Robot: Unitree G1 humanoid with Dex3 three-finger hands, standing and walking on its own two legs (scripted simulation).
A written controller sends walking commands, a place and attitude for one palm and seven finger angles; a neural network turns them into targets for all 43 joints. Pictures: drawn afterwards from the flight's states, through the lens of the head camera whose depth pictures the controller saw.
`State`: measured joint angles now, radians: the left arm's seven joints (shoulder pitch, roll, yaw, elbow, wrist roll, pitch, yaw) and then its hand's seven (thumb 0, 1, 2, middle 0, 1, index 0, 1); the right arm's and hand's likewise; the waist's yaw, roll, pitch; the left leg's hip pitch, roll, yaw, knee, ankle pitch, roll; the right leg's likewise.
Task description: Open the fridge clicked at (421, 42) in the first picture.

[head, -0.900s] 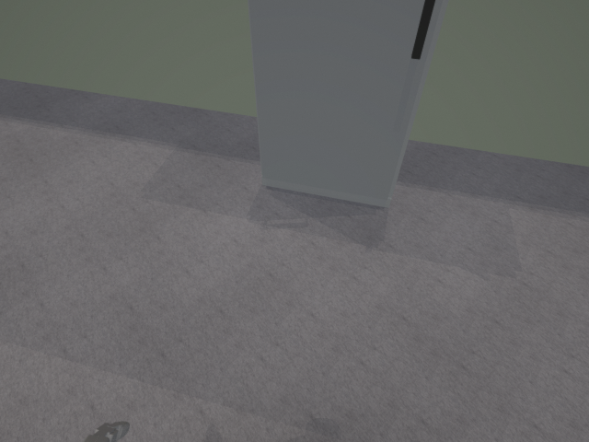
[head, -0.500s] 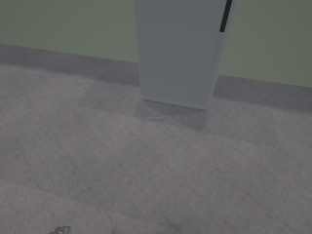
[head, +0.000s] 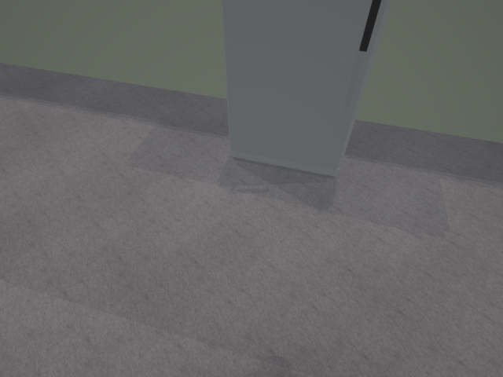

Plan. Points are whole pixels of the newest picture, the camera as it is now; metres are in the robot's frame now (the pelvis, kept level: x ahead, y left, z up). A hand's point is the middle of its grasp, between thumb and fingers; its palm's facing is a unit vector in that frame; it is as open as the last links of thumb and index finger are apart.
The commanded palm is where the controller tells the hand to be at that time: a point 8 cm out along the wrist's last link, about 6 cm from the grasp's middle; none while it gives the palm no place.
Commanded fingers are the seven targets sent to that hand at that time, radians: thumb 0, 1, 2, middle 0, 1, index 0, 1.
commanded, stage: look at it before walking up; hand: right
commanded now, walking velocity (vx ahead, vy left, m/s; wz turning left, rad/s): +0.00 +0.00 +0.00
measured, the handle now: out of the picture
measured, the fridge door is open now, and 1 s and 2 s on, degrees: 0 0 0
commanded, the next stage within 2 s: walk to a spot facing it in 0.54 s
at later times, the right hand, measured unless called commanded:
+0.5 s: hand out of the picture +0.08 -0.24 -0.16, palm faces -0.02 +0.95 -0.33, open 7.3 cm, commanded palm none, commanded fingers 0.00 -0.90 -0.90 0.20 0.30 0.20 0.30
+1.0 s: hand out of the picture +0.02 -0.21 -0.19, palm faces +0.03 +0.99 -0.16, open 7.3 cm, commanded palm none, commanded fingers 0.00 -0.90 -0.90 0.20 0.30 0.20 0.30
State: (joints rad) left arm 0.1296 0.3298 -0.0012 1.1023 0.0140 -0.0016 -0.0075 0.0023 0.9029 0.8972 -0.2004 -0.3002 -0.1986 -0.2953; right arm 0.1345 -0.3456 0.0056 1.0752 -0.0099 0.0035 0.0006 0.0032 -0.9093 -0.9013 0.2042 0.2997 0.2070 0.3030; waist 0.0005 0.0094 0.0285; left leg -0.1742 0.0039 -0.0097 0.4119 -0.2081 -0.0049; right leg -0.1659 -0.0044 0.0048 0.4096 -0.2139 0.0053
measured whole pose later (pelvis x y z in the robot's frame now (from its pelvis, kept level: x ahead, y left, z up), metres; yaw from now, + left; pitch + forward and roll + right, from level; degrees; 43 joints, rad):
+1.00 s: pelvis +0.06 -0.02 -0.01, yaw +0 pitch -1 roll +1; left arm 0.35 0.19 0.01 1.11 0.03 -0.03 0.00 0.00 0.91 0.90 -0.20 -0.30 -0.20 -0.29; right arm 0.37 -0.21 -0.02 1.12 -0.02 0.03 0.01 0.00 -0.91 -0.90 0.20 0.30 0.21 0.30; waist 0.00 0.04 -0.03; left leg -0.25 0.01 0.01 0.74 -0.44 0.02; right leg -0.16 -0.02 -0.07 0.55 -0.37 -0.03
